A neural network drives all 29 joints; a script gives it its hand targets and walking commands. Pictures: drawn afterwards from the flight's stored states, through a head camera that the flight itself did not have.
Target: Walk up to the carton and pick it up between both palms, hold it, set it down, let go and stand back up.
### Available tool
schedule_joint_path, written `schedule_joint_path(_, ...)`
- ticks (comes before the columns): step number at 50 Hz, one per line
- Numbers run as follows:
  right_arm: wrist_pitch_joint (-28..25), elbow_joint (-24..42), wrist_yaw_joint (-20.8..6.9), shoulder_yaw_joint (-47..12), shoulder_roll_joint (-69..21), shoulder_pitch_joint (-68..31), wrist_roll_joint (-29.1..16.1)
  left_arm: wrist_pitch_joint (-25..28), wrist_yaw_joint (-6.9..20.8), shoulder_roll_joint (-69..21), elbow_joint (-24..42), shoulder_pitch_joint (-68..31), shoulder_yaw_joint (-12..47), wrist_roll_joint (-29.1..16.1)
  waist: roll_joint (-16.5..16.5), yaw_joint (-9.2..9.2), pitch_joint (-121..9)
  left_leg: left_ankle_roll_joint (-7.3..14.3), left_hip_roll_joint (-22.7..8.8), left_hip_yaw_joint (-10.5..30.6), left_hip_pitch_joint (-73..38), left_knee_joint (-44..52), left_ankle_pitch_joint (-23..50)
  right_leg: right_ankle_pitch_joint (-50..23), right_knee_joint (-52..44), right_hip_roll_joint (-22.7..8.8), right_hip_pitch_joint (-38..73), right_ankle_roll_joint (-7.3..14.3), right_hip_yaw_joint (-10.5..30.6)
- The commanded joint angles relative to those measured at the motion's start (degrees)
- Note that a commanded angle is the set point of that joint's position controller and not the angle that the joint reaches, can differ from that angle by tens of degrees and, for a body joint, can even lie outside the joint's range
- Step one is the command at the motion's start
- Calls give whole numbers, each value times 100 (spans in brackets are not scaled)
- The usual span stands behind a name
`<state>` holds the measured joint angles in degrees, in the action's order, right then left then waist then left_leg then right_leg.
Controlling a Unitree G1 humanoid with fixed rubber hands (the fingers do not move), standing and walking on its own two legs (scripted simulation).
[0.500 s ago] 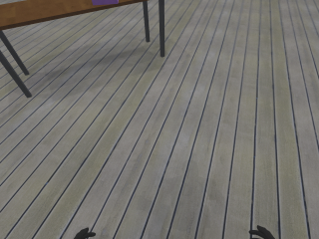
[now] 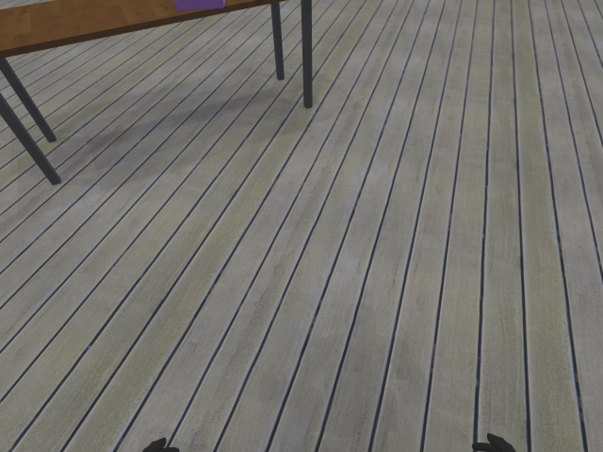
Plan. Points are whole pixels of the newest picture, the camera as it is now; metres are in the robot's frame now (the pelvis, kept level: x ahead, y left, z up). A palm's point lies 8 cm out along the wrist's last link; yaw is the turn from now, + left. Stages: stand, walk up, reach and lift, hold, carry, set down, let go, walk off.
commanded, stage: stand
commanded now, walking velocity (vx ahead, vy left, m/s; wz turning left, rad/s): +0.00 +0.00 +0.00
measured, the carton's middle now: out of the picture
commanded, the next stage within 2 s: none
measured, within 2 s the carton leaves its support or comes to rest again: neither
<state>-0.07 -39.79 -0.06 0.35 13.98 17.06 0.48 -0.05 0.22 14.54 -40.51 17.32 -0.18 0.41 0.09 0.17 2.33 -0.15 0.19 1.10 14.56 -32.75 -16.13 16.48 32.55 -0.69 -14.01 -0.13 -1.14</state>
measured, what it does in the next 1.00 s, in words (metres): stands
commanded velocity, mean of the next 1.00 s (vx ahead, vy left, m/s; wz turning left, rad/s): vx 0.00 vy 0.00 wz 0.00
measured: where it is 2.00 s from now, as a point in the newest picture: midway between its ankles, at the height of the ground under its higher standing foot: outside the picture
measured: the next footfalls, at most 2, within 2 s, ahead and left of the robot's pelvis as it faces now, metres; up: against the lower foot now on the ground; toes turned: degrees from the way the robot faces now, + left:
none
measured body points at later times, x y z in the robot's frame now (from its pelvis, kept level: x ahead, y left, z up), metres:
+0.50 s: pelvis +0.00 +0.00 +0.00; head +0.01 +0.00 +0.45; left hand +0.09 +0.26 -0.12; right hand +0.10 -0.25 -0.12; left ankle +0.02 +0.12 -0.73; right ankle +0.01 -0.12 -0.73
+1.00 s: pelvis +0.00 +0.00 +0.00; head +0.02 +0.00 +0.45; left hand +0.08 +0.26 -0.12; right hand +0.10 -0.25 -0.12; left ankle +0.02 +0.12 -0.73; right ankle +0.01 -0.12 -0.73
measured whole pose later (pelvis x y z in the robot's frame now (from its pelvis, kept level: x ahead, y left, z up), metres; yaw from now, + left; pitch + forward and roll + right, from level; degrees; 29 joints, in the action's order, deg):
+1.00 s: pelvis +0.00 +0.00 +0.00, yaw +1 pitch -2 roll +0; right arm 0.0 -41.6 0.3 0.3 14.0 16.6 0.3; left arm -0.2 0.0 14.6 -42.6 17.0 -0.2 0.3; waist 0.3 0.1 3.3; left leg -0.2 0.5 2.2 14.1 -31.7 -15.7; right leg 16.4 31.4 -1.0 -13.1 -0.1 -2.2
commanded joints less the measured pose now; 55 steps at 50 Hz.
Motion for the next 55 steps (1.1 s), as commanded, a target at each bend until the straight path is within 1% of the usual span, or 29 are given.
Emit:
schedule_joint_path(1, -123, 451, 32, 230, 774, 16, -3, 124, -35, 756, 448, 41, -219, -3, 20, 0, -99, 188, -465, 552, 92, 728, 464, -388, -724, -455, -37, 191, 576)
schedule_joint_path(5, -122, 425, 35, 226, 778, 25, -4, 123, -38, 760, 423, 53, -215, -4, 20, 0, -94, 186, -465, 553, 86, 737, 472, -394, -735, -455, -30, 190, 575)
schedule_joint_path(6, -126, 432, 36, 252, 808, 71, 9, 124, -32, 769, 413, 22, -226, -8, -40, -52, -75, 201, -453, 520, 64, 693, 477, -361, -719, -476, 5, 182, 522)
schedule_joint_path(7, -128, 431, 42, 246, 818, -10, 5, 122, -28, 757, 405, 38, -231, -14, 88, 4, 9, 228, -449, 527, 48, 700, 555, -402, -700, -471, -29, 186, 575)
schedule_joint_path(8, -132, 442, 45, 254, 786, 23, -9, 123, -27, 773, 365, 109, -236, -8, 156, -26, -97, 220, -462, 511, 72, 744, 575, -427, -690, -443, -14, 179, 534)
schedule_joint_path(9, -123, 412, 46, 239, 757, 39, -3, 109, -23, 760, 365, 96, -256, -6, 83, 34, 10, 202, -449, 539, 187, 768, 324, -239, -730, -433, -30, 175, 515)
schedule_joint_path(10, -108, 410, 41, 246, 760, 40, -10, 103, -32, 761, 395, 52, -240, 8, -20, 0, 193, 192, -453, 555, 249, 771, 288, -246, -758, -451, -62, 189, 538)
schedule_joint_path(13, -117, 410, 37, 246, 791, 78, -6, 102, -32, 809, 379, 39, -239, -21, -72, -17, -48, 208, -419, 533, 127, 748, 385, -211, -762, -468, -25, 186, 566)
schedule_joint_path(14, -123, 402, 47, 266, 816, 47, 0, 106, -30, 777, 344, 7, -235, -21, 6, -22, -29, 209, -404, 558, 136, 740, 404, -207, -767, -472, -3, 184, 569)
schedule_joint_path(15, -127, 452, 47, 259, 781, 53, -5, 104, -22, 762, 362, 77, -227, -1, -44, 11, -52, 212, -422, 532, 41, 725, 430, -187, -773, -473, -52, 177, 544)
schedule_joint_path(16, -125, 433, 40, 253, 759, 65, -9, 112, -29, 788, 362, 60, -232, 2, -3, -32, -79, 210, -422, 542, -5, 703, 580, -346, -735, -473, -31, 190, 561)
schedule_joint_path(17, -121, 429, 46, 250, 786, 65, -5, 112, -34, 760, 368, 40, -223, -11, 10, 13, -52, 229, -430, 563, 17, 713, 575, -296, -740, -482, -47, 185, 559)
schedule_joint_path(18, -134, 425, 41, 240, 800, 74, -22, 119, -38, 780, 366, 38, -221, -19, 74, 0, -180, 212, -441, 570, -6, 719, 754, -502, -688, -470, 75, 181, 525)
schedule_joint_path(21, -125, 431, 48, 250, 822, -36, -12, 94, -45, 776, 354, 56, -215, 4, -53, 63, 6, 239, -469, 631, 148, 728, 715, -511, -663, -455, 74, 164, 478)
schedule_joint_path(23, -109, 384, 49, 256, 803, 49, -13, 89, -37, 783, 317, 60, -239, -1, 41, 12, -61, 234, -452, 614, 144, 772, 444, -294, -727, -462, 79, 184, 492)
schedule_joint_path(25, -111, 406, 49, 255, 774, 78, -20, 90, -35, 803, 321, 62, -232, -1, 56, -5, -104, 227, -438, 584, 64, 749, 549, -351, -703, -479, 36, 177, 481)
schedule_joint_path(26, -109, 396, 58, 267, 809, 63, -8, 93, -34, 744, 309, 72, -234, -5, 160, 10, -151, 238, -454, 598, 51, 750, 556, -375, -687, -458, 97, 179, 486)
schedule_joint_path(29, -96, 401, 58, 241, 781, 39, 2, 93, -34, 764, 333, 11, -210, -6, -128, -5, 19, 232, -467, 640, 95, 694, 575, -338, -749, -468, 25, 203, 503)
schedule_joint_path(33, -101, 363, 54, 255, 835, 49, 5, 95, -38, 783, 283, 99, -233, -4, 119, 6, -7, 218, -446, 595, 42, 721, 619, -404, -778, -501, 16, 191, 524)
schedule_joint_path(37, -97, 302, 55, 242, 784, 84, -7, 101, -46, 785, 258, 84, -225, -20, -55, -26, -60, 203, -444, 639, 44, 754, 612, -362, -804, -485, 57, 180, 493)
schedule_joint_path(39, -110, 298, 67, 247, 812, 16, -16, 110, -37, 749, 226, 98, -228, -27, 192, -2, -158, 218, -443, 619, 17, 785, 714, -447, -756, -466, 81, 172, 473)
schedule_joint_path(41, -118, 298, 67, 219, 748, 34, -13, 104, -42, 774, 258, 83, -230, -23, -26, -12, -221, 188, -442, 627, 27, 702, 789, -517, -752, -477, 235, 191, 440)
schedule_joint_path(46, -106, 293, 59, 243, 806, 5, -18, 95, -49, 775, 209, 109, -217, -20, -64, 5, -125, 218, -430, 616, -18, 758, 715, -482, -760, -461, 94, 182, 466)
schedule_joint_path(48, -107, 250, 63, 225, 750, 27, -10, 94, -50, 789, 200, 63, -231, 5, 54, -6, -96, 214, -437, 631, 20, 742, 722, -486, -786, -485, 58, 171, 457)
schedule_joint_path(50, -110, 229, 70, 229, 768, 58, -25, 91, -53, 779, 185, 52, -228, -11, -50, -23, -7, 208, -429, 639, 83, 764, 805, -577, -794, -507, 115, 192, 445)
schedule_joint_path(51, -117, 246, 80, 246, 828, 43, -15, 102, -54, 769, 186, 119, -224, -14, 87, -1, -146, 218, -436, 621, -60, 730, 865, -579, -786, -521, 105, 190, 476)
schedule_joint_path(53, -117, 241, 79, 241, 794, -12, -16, 91, -52, 782, 175, 98, -225, -4, 156, 32, -50, 220, -427, 654, 46, 774, 800, -521, -782, -497, 84, 162, 432)
schedule_joint_path(54, -116, 233, 72, 239, 738, 11, -4, 96, -51, 820, 161, 69, -216, 4, 0, -13, -103, 191, -428, 644, 15, 761, 823, -517, -798, -494, 124, 159, 385)
schedule_joint_path(55, -108, 205, 71, 251, 789, -31, -6, 102, -53, 774, 168, 72, -214, 2, 57, 36, -39, 209, -424, 642, 79, 737, 820, -537, -806, -486, 123, 179, 436)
